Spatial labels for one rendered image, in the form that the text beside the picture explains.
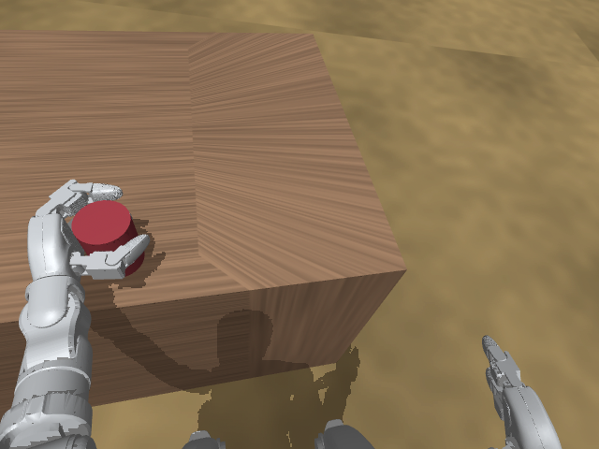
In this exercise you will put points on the can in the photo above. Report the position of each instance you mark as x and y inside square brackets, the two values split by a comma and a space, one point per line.
[104, 226]

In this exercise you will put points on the left robot hand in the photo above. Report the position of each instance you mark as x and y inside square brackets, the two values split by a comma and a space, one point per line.
[53, 249]

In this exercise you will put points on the right robot hand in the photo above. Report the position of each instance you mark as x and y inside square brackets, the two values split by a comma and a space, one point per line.
[526, 421]

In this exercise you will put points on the left robot arm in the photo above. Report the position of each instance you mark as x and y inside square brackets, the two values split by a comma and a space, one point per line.
[50, 409]

